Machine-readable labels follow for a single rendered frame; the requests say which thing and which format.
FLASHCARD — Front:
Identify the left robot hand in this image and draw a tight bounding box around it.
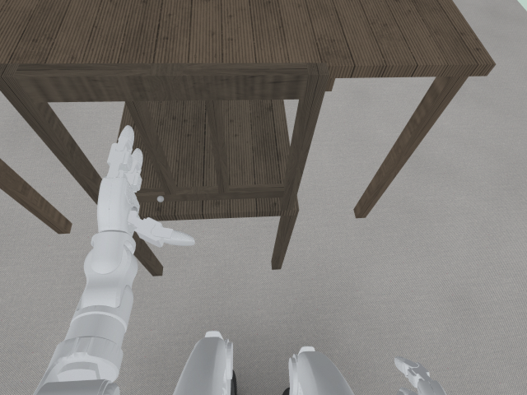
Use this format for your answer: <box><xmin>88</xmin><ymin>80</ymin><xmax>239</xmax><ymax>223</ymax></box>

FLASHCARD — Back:
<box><xmin>97</xmin><ymin>125</ymin><xmax>195</xmax><ymax>248</ymax></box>

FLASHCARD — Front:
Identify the left robot forearm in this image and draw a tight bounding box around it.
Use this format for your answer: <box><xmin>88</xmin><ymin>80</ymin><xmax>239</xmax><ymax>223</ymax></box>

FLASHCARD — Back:
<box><xmin>33</xmin><ymin>230</ymin><xmax>138</xmax><ymax>395</ymax></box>

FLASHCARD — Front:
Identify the chair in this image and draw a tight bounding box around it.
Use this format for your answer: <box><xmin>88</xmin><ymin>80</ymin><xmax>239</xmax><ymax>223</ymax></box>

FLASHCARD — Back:
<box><xmin>0</xmin><ymin>63</ymin><xmax>329</xmax><ymax>277</ymax></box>

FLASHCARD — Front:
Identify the table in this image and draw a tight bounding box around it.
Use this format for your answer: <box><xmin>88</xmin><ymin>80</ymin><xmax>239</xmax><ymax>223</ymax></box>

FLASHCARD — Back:
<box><xmin>0</xmin><ymin>0</ymin><xmax>496</xmax><ymax>234</ymax></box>

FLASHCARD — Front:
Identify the robot thigh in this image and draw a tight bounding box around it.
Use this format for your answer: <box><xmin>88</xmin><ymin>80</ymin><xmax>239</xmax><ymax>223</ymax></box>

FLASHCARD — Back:
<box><xmin>173</xmin><ymin>337</ymin><xmax>233</xmax><ymax>395</ymax></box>
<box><xmin>288</xmin><ymin>351</ymin><xmax>354</xmax><ymax>395</ymax></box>

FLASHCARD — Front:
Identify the right robot hand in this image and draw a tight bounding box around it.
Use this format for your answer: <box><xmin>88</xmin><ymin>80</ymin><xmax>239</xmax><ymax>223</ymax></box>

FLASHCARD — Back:
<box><xmin>394</xmin><ymin>356</ymin><xmax>446</xmax><ymax>395</ymax></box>

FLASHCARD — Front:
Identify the robot left thigh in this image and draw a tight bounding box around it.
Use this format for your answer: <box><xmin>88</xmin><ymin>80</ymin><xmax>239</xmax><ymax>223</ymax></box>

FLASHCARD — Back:
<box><xmin>173</xmin><ymin>337</ymin><xmax>233</xmax><ymax>395</ymax></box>

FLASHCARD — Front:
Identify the robot right thigh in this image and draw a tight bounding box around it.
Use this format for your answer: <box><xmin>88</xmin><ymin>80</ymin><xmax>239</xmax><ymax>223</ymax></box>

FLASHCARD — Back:
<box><xmin>288</xmin><ymin>351</ymin><xmax>354</xmax><ymax>395</ymax></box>

